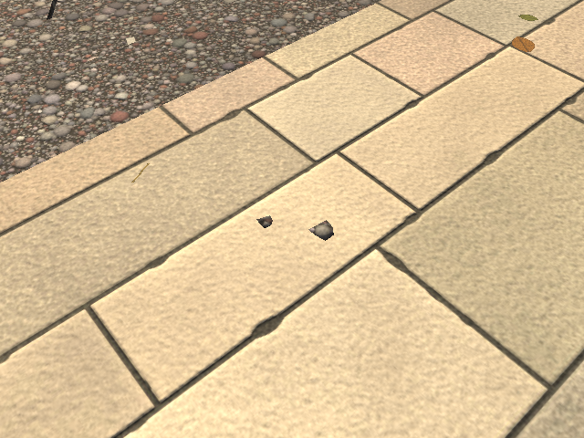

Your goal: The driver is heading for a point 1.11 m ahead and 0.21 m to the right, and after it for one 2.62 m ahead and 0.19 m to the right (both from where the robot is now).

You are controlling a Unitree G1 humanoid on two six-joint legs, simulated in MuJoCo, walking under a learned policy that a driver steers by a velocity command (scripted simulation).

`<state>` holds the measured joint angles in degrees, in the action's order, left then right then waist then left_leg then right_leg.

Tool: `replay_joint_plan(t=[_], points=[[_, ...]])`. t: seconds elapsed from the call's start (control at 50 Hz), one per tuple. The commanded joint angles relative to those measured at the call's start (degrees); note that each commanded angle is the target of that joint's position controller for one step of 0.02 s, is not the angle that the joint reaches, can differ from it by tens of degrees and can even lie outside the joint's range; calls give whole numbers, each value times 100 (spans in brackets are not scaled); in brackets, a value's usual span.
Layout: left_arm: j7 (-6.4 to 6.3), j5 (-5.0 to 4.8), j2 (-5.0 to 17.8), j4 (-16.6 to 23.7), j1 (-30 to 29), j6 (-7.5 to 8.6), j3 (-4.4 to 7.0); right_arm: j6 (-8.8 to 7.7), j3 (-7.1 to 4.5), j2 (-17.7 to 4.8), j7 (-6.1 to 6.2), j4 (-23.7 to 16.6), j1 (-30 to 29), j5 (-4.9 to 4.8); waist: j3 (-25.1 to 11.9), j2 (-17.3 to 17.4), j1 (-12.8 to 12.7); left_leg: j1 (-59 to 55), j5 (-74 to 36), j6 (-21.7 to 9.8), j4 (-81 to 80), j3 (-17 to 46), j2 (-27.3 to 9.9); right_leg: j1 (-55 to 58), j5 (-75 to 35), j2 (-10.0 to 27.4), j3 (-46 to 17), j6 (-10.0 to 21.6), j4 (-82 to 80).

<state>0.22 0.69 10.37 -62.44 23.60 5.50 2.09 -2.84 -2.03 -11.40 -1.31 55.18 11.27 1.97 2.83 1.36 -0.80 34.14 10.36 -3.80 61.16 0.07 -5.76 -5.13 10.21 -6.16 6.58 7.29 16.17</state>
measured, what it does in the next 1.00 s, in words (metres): walks ahead, turning right: left foot, then right foot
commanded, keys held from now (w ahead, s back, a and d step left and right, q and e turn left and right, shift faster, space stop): w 0.46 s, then w+e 0.54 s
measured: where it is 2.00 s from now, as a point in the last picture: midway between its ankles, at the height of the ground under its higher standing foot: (369, 261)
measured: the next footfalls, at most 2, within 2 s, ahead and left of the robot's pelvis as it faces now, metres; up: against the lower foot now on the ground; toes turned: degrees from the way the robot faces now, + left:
left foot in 0.32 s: +0.35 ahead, +0.11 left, +0.00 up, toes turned +3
right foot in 0.88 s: +0.61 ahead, -0.07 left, +0.00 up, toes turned -16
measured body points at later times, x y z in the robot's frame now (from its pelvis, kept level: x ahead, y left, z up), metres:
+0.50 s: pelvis +0.28 +0.05 +0.00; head +0.30 +0.06 +0.45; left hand +0.31 +0.30 -0.15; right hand +0.30 -0.20 -0.14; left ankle +0.31 +0.11 -0.74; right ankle +0.24 -0.08 -0.65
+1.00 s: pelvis +0.54 -0.01 -0.02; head +0.57 -0.03 +0.43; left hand +0.69 +0.22 -0.15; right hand +0.51 -0.26 -0.16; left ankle +0.45 +0.13 -0.64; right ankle +0.58 -0.06 -0.74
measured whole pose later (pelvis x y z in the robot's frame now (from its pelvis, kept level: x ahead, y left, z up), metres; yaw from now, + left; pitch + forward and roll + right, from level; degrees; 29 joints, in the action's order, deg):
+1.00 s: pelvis +0.54 -0.01 -0.02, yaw -16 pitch +0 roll +0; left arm 0.8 0.9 13.4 -53.2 11.0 2.4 4.3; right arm -5.4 -2.3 -11.5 0.3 54.4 17.2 0.9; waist 3.8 0.4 0.3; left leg 20.6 20.1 -1.9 71.3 -2.3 -2.7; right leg -18.1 11.2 -6.9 4.4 8.3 29.1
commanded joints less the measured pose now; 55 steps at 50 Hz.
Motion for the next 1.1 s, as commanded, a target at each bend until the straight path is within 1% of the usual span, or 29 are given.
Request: replay_joint_plan(t=[0.02, 0.16, 0.22, 0.26, 0.28, 0.3, 0.32, 0.34, 0.36, 0.38, 0.4, 0.44, 0.46, 0.5, 0.54, 0.64, 0.74, 0.8, 0.84, 0.86, 0.88, 0.9, 0.92, 0.94, 0.96, 0.98, 1.02, 1.06, 1.1], points=[[-16, -16, 510, 211, 282, 97, 18, 62, -37, -225, -40, -264, -115, -28, 416, -323, 98, 450, -636, 141, -597, -173, -86, -278, -1266, 1591, -1220, 425, -1086], [-98, 21, 500, 34, 1036, 83, -56, 15, 34, -147, -55, -669, -1412, -96, 431, -514, -297, 446, -1088, 115, -2307, -514, 262, 823, -2523, 1631, -930, 298, -769], [-146, 88, 586, -30, 1080, 61, -37, -49, 19, -208, -44, -806, -1621, -95, 453, -550, -269, 377, -627, -66, -2687, -540, 377, 1378, -3208, 1836, -920, 398, -436], [-169, 96, 683, -8, 844, 59, -12, -103, -33, -291, 3, -722, -1201, -91, 243, -611, 9, -414, -152, -272, -2958, -654, 639, 1395, -4558, 1860, -773, 315, 155], [-169, 97, 750, -9, 764, 50, 6, -135, -93, -386, 49, -543, -624, -88, -54, -641, 247, -1101, -13, -390, -3108, -700, 826, 1366, -5189, 1824, -721, 256, 797], [-153, 58, 786, 17, 626, 30, 13, -185, -172, -493, 100, -221, 321, -63, -512, -538, 647, -2225, -326, -529, -3513, -724, 917, 1056, -5090, 1665, -575, 157, 1810], [-132, -4, 691, 156, 525, 47, -26, -229, -297, -842, 164, 32, 1317, 74, -1097, -330, 1015, -3771, -87, -791, -3529, 104, 124, -107, -3568, 1476, -478, 70, 3209], [-60, -239, 98, 306, 1072, 40, -135, -212, -459, -1437, 171, 80, 1898, 195, -1904, 931, 838, -5462, 285, -1621, -3850, 2922, -1715, -2232, 282, 452, -66, -232, 5634], [-69, -93, 603, 243, 895, 22, 25, -140, -433, -1230, 82, 100, 1559, -45, -1846, 351, 726, -5141, 357, -1688, -4470, 3826, -1760, -2844, 1713, 315, -854, -131, 6271], [-59, -38, 610, 436, 378, 19, 60, -136, -354, -986, 58, 16, 878, -138, -867, 221, 419, -4244, 580, -1466, -4644, 2842, -1550, -3151, 1208, 668, -947, -102, 6175], [-36, -7, 537, 515, 52, 40, 51, -180, -261, -606, 26, -47, 491, -140, -362, -33, 296, -3447, 205, -1278, -4909, 2224, -1302, -3031, 826, 862, -922, -117, 5854], [15, 114, 328, 512, 46, -89, 53, -253, -124, -194, 66, 75, 398, -134, -7, 51, -54, -2542, -390, -873, -5178, 1327, -778, -2514, 562, 1115, -880, -213, 5238], [56, 142, 217, 485, 123, -163, 44, -293, -101, -167, 89, 152, 537, -127, -23, 107, -120, -2407, -670, -823, -5226, 1090, -673, -2352, 503, 1122, -829, -268, 5110], [108, 129, 193, 539, 27, -268, 59, -376, -129, -364, 117, 272, 839, -120, 5, 122, -188, -2381, -1193, -786, -5306, 682, -616, -2493, 328, 1106, -769, -329, 4990], [131, 100, 255, 713, -446, -333, 73, -404, -141, -482, 128, 328, 1053, -102, 165, 160, -131, -2420, -1223, -682, -5451, 357, -563, -2911, -86, 1153, -780, -362, 4721], [168, 35, 260, 1109, -1559, -317, 36, -422, -63, -407, 171, 365, 1435, -104, 355, 204, 100, -2815, -1810, -414, -5507, -284, -454, -3326, -1064, 1049, -631, -385, 3371], [206, 61, 209, 1454, -2402, -289, -34, -404, -58, -492, 284, 505, 1904, -84, 460, 205, 342, -3702, -2633, -395, -5269, -700, -706, -3276, -1049, 906, -127, -212, 2237], [194, 88, 286, 1513, -2296, -271, 17, -348, -92, -645, 359, 514, 1838, -65, 298, 279, 181, -4179, -4342, -357, -4564, -970, -846, -2828, -341, 616, 150, 54, 1911], [145, 100, 428, 1345, -1636, -258, 114, -282, -139, -797, 392, 476, 1698, -43, -130, 412, -123, -4287, -5698, -343, -3416, -1140, -886, -2032, 223, 230, 348, 319, 1818], [130, 116, 544, 1154, -1024, -230, 193, -232, -166, -879, 380, 426, 1634, -47, -478, 420, -364, -4113, -5611, -319, -2455, -1199, -867, -1318, 266, 63, 350, 470, 1548], [99, 193, 813, 921, -199, -199, 326, -214, -179, -921, 350, 303, 1486, -80, -881, 252, -777, -3247, -4598, -193, -1093, -1272, -762, -52, 197, 257, -142, 724, 1144], [29, 244, 1436, 928, 281, -205, 512, -244, -112, -566, 273, -18, 1507, -168, -1504, -660, -815, -1452, -1368, 38, 1025, -1365, -219, 1498, 402, 1826, -2328, 1317, 994], [57, 114, 1662, 997, 110, -283, 559, -300, -136, -539, 183, -360, 1316, -202, -1810, -1220, -546, 335, 2061, 200, 2407, -414, 934, 2291, -10, 2748, -5050, 2035, 104], [41, -1, 1506, 964, -150, -329, 524, -357, -164, -724, 150, -501, 678, -119, -1028, -436, -496, 982, 1456, 126, 2252, 206, 409, 1790, 68, 2491, -4126, 1752, -22], [26, -27, 1223, 1009, -468, -325, 456, -424, -152, -715, 128, -596, 502, -159, -518, -189, -321, 866, 933, 132, 1784, 168, 209, 1023, -274, 2325, -3485, 1485, -176], [20, -15, 987, 1051, -736, -305, 393, -412, -160, -666, 141, -545, 555, -136, -193, 169, -38, 513, 737, 176, 1257, 163, 41, 359, -832, 2027, -2993, 1205, -302], [-26, -76, 815, 1090, -883, -213, 310, -182, -142, -530, 122, -551, 725, 55, -158, 25, 251, -115, 678, 364, 662, 164, -90, -319, -1526, 1566, -2333, 967, -393], [-26, -98, 975, 1054, -667, -114, 331, -12, -144, -488, 82, -658, 621, 93, -189, -90, 290, -131, 564, 512, 342, 41, -58, -459, -2074, 1367, -2114, 950, -408], [-26, -94, 1119, 1048, -421, -102, 359, 52, -146, -517, 59, -869, 170, 82, -111, -228, 184, 117, 152, 627, -108, -42, -61, -485, -2121, 1244, -2060, 846, -476]])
